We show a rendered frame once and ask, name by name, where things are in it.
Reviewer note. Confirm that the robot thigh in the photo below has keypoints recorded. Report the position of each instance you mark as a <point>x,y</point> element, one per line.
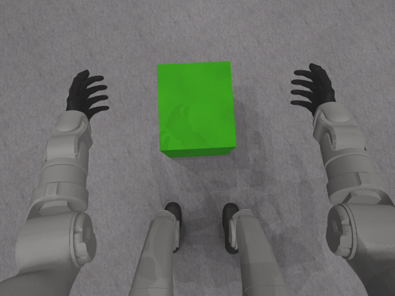
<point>154,272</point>
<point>260,273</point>

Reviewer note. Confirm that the carton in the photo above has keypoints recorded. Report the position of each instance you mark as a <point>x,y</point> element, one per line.
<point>195,103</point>

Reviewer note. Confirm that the robot right thigh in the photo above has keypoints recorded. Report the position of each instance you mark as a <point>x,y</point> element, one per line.
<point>260,273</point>

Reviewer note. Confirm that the right robot hand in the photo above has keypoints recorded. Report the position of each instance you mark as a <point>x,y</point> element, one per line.
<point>322,91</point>

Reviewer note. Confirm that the robot left forearm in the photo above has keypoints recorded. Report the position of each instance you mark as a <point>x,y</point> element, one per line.
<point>64,169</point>

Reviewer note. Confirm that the robot left thigh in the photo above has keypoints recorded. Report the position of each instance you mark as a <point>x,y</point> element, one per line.
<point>154,272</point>

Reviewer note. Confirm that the robot right forearm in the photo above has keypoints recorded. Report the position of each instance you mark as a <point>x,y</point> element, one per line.
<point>349,166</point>

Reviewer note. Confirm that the left robot hand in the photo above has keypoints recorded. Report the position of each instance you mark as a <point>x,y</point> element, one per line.
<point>79,94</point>

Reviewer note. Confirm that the robot right upper arm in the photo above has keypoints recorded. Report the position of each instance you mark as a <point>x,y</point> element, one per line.
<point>364,235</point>

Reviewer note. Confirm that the robot left upper arm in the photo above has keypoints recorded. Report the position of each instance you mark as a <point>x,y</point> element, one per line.
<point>51,251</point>

